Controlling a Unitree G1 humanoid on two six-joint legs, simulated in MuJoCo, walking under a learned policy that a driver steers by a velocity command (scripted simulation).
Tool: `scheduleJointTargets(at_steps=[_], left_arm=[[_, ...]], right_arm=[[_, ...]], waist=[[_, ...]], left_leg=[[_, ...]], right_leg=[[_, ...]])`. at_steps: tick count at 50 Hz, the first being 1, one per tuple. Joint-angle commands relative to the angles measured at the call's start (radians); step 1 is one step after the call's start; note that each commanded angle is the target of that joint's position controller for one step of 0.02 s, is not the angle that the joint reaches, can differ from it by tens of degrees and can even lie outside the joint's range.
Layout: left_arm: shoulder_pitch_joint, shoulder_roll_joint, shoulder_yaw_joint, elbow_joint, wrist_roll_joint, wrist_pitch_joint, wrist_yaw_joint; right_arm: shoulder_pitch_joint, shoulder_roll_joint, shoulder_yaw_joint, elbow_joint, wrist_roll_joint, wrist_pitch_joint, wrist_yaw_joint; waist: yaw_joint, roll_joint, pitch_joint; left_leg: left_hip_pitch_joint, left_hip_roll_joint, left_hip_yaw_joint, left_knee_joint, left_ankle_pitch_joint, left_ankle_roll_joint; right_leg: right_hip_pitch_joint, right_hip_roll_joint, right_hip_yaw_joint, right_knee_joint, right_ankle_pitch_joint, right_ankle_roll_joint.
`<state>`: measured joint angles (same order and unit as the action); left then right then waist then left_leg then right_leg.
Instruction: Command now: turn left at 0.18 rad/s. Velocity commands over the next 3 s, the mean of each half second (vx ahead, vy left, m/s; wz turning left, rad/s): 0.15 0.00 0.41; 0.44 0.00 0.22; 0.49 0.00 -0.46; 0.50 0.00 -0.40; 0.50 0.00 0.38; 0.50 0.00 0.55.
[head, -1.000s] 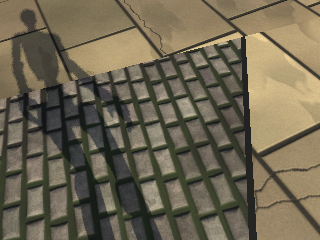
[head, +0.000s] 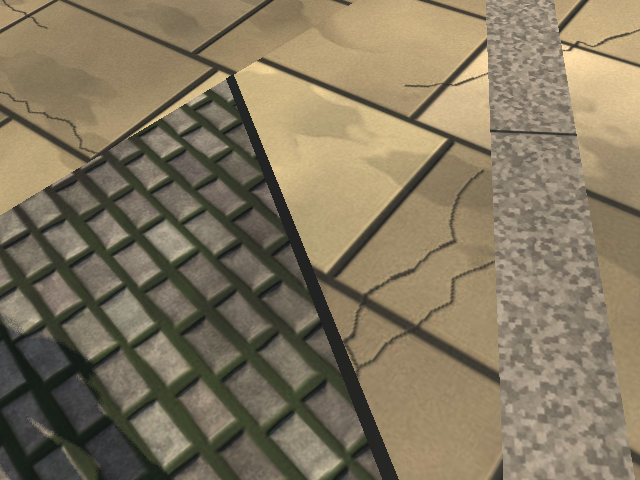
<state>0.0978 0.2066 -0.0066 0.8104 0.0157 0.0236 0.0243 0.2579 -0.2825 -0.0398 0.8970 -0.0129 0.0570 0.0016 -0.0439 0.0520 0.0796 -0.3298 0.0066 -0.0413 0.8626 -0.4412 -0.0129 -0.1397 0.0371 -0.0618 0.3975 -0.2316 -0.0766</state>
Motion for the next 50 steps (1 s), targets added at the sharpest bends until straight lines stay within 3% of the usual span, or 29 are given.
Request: scheduleJointTargets(at_steps=[1,5,9,12,14,17,19,20,21,22,23,24,25,26,27,29,34,38,40,42,43,44,45,46,47,48,50], left_arm=[[0.041,0.193,0.05,-0.026,-0.007,-0.004,0.014],[0.059,0.177,0.056,-0.02,0.003,-0.001,0.02],[0.072,0.179,0.065,-0.012,0.009,-0.008,0.02],[0.109,0.211,0.081,-0.011,0.019,-0.017,0.005],[0.112,0.233,0.091,-0.016,0.022,-0.025,-0.005],[0.096,0.259,0.104,-0.025,0.022,-0.036,-0.023],[0.056,0.262,0.109,-0.031,0.009,-0.032,-0.027],[0.05,0.231,0.101,-0.035,0.01,-0.03,-0.025],[0.033,0.146,0.074,-0.058,0.018,-0.029,-0.033],[-0.039,0.134,0.067,-0.13,0.041,-0.033,-0.04],[-0.055,0.198,0.079,-0.123,0.043,-0.041,-0.05],[-0.007,0.21,0.083,-0.104,0.017,-0.055,-0.065],[0.029,0.219,0.083,-0.081,0.012,-0.067,-0.07],[0.047,0.222,0.083,-0.065,0.028,-0.067,-0.069],[0.065,0.217,0.08,-0.052,0.04,-0.061,-0.07],[0.049,0.195,0.074,-0.064,0.04,-0.05,-0.068],[-0.127,0.16,0.055,-0.139,0.026,-0.048,-0.07],[-0.176,0.139,0.039,-0.16,0.016,-0.061,-0.081],[-0.105,0.162,0.047,-0.144,0.01,-0.063,-0.071],[0.116,0.206,0.069,-0.072,0.002,-0.066,-0.05],[0.28,0.217,0.078,-0.02,0.004,-0.072,-0.037],[0.42,0.282,0.093,0.004,0.021,-0.076,-0.023],[0.408,0.374,0.115,0.019,0.031,-0.076,-0.029],[0.295,0.303,0.105,0.01,-0.007,-0.07,-0.046],[0.2,0.24,0.095,-0.015,-0.011,-0.072,-0.05],[0.18,0.201,0.085,-0.012,-0.006,-0.076,-0.054],[0.191,0.167,0.072,0.017,-0.005,-0.086,-0.046]], right_arm=[[0.036,-0.102,-0.032,-0.023,0.003,-0.001,0.001],[-0.009,-0.087,-0.038,-0.044,-0.001,0.01,0.007],[-0.036,-0.061,-0.035,-0.073,-0.004,0.012,0.017],[-0.091,-0.069,-0.034,-0.116,-0.012,0.012,0.04],[-0.125,-0.079,-0.037,-0.144,-0.01,0.01,0.058],[-0.106,-0.07,-0.036,-0.153,0.001,-0.001,0.072],[0.005,-0.058,-0.035,-0.114,-0.006,-0.017,0.073],[0.121,-0.086,-0.048,-0.064,-0.015,-0.03,0.065],[0.242,-0.171,-0.072,-0.031,-0.027,-0.045,0.048],[0.236,-0.255,-0.08,-0.065,-0.008,-0.057,0.036],[0.179,-0.2,-0.067,-0.072,-0.001,-0.056,0.024],[0.117,-0.171,-0.054,-0.089,0.005,-0.06,0.015],[0.078,-0.158,-0.051,-0.099,0.004,-0.069,0.011],[0.06,-0.155,-0.048,-0.106,0.006,-0.08,0.006],[0.059,-0.144,-0.044,-0.105,0.006,-0.091,0.007],[0.108,-0.151,-0.046,-0.085,0.014,-0.108,0.012],[0.2,-0.151,-0.047,-0.051,0.007,-0.111,0.003],[0.213,-0.142,-0.035,-0.022,0.003,-0.123,-0.007],[0.175,-0.156,-0.035,-0.018,-0.002,-0.133,-0.01],[0.151,-0.18,-0.041,-0.012,-0.02,-0.13,-0.014],[0.138,-0.185,-0.042,-0.012,-0.022,-0.125,-0.015],[0.177,-0.124,-0.024,-0.027,-0.023,-0.126,-0.013],[0.287,-0.03,-0.009,-0.046,0.001,-0.132,0.006],[0.219,-0.101,-0.012,-0.046,-0.028,-0.139,0.002],[0.13,-0.126,-0.016,-0.061,-0.022,-0.146,0.007],[0.067,-0.123,-0.01,-0.074,-0.025,-0.153,0.01],[0.047,-0.098,-0.002,-0.094,-0.038,-0.139,0.016]], waist=[[0.04,-0.147,-0.07],[0.058,-0.159,-0.032],[0.062,-0.155,-0.049],[0.089,-0.178,-0.064],[0.088,-0.17,-0.041],[0.057,-0.131,-0.026],[-0.01,-0.106,-0.031],[-0.051,-0.041,-0.053],[-0.099,0.22,-0.078],[-0.09,0.263,0.001],[-0.064,0.074,0.066],[-0.011,0.058,0.073],[0.018,0.04,0.069],[0.032,0.029,0.049],[0.038,0.026,0.016],[0.038,0.007,-0.01],[-0.016,0.033,0.034],[-0.031,0.057,0.038],[0.015,0.063,0.017],[0.111,0.062,-0.105],[0.19,0.029,-0.185],[0.216,-0.088,-0.294],[0.11,-0.376,-0.339],[0.088,-0.236,-0.25],[0.068,-0.137,-0.136],[0.068,-0.059,-0.096],[0.028,-0.073,-0.067]], left_leg=[[-0.068,-0.012,-0.002,0.107,0.006,-0.018],[-0.135,0.003,0.023,0.113,0.003,-0.031],[-0.126,0.018,0.05,0.034,-0.014,-0.019],[-0.112,0.032,0.079,-0.04,-0.023,0.012],[-0.104,0.036,0.087,-0.087,-0.037,0.037],[0.017,0.024,0.117,-0.212,-0.033,0.089],[0.231,-0.021,0.162,-0.397,0.079,0.121],[0.391,-0.039,0.127,-0.467,0.049,0.143],[0.515,0.176,-0.214,-0.632,-0.202,0.201],[0.479,0.375,-0.682,-0.762,-0.358,0.321],[0.421,0.354,-0.571,-0.754,-0.306,0.327],[0.386,0.292,-0.474,-0.747,-0.201,0.299],[0.382,0.233,-0.385,-0.748,-0.038,0.271],[0.39,0.194,-0.323,-0.738,0.116,0.255],[0.391,0.167,-0.271,-0.72,0.275,0.247],[0.392,0.153,-0.231,-0.686,0.487,0.25],[0.354,0.123,-0.228,-0.677,0.568,0.251],[0.357,0.146,-0.168,-0.703,0.702,0.211],[0.377,0.164,-0.13,-0.663,0.893,0.177],[0.433,0.153,-0.084,-0.414,1.187,0.147],[0.379,0.12,-0.041,-0.192,1.15,0.133],[0.218,0.064,-0.001,0.121,0.828,0.123],[-0.148,-0.154,0.01,0.447,0.004,0.072],[-0.247,-0.09,-0.073,0.509,0.004,0.099],[-0.267,-0.03,-0.063,0.489,0.107,0.101],[-0.247,0.004,-0.048,0.434,0.159,0.1],[-0.19,0.045,-0.041,0.335,0.171,0.077]], right_leg=[[0.089,-0.284,0.125,-0.093,0.532,-0.117],[0.084,-0.305,0.126,-0.117,0.353,-0.148],[0.095,-0.328,0.11,-0.098,0.335,-0.168],[0.084,-0.357,0.155,-0.19,-0.13,-0.17],[0.069,-0.381,0.179,-0.234,-0.284,-0.16],[0.005,-0.383,0.128,-0.24,-0.291,-0.124],[-0.119,-0.324,0.015,-0.134,-0.316,-0.072],[-0.238,-0.262,-0.064,0.023,-0.35,-0.032],[-0.428,-0.145,-0.199,0.419,-0.38,0.023],[-0.704,0.002,-0.067,0.596,-0.424,0.051],[-0.723,-0.088,0.057,0.661,-0.301,0.052],[-0.688,-0.109,0.066,0.651,-0.169,0.054],[-0.654,-0.12,0.067,0.629,-0.091,0.063],[-0.623,-0.121,0.062,0.619,-0.038,0.075],[-0.591,-0.115,0.052,0.627,-0.003,0.087],[-0.589,-0.104,0.038,0.631,0.023,0.107],[-0.627,-0.085,0.013,0.451,0.096,0.131],[-0.475,-0.065,-0.029,0.233,0.189,0.068],[-0.347,-0.037,-0.034,0.182,0.161,0.012],[-0.141,0.03,-0.04,0.169,0.062,-0.034],[0.039,0.026,-0.034,0.108,0.08,-0.055],[0.244,-0.173,0.208,0.091,-0.117,-0.096],[0.415,-0.399,0.809,-0.09,-0.197,-0.249],[0.326,-0.369,0.909,-0.179,-0.26,-0.243],[0.198,-0.347,0.72,-0.162,-0.206,-0.233],[0.107,-0.298,0.599,-0.167,-0.066,-0.217],[-0.001,-0.217,0.46,-0.184,0.11,-0.184]])
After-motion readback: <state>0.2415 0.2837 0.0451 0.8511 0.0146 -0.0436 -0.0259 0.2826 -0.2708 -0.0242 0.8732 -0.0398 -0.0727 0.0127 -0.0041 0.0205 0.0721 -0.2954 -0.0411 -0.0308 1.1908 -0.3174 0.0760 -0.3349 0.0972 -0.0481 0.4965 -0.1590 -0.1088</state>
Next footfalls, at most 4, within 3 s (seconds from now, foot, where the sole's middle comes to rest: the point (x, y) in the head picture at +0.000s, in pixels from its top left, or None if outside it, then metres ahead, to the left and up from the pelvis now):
0.40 left None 0.00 0.12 -0.78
0.86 right None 0.41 0.11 -0.78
1.40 left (183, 415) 0.64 0.37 -0.78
1.92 right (288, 311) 0.89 0.13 -0.78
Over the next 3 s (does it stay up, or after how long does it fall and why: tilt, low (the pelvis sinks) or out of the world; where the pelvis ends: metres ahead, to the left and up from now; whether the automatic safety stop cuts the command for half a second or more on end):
stays up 1.33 0.26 -0.02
